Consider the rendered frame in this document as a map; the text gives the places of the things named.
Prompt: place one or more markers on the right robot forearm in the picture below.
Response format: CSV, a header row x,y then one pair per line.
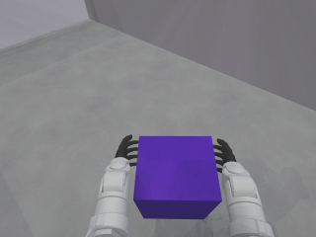
x,y
246,215

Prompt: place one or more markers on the left robot hand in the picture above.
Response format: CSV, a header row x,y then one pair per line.
x,y
123,150

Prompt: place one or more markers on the left robot forearm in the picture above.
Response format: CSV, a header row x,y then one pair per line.
x,y
110,217

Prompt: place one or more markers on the carton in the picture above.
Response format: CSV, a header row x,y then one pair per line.
x,y
176,177

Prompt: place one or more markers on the right robot hand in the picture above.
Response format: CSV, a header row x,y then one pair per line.
x,y
226,155

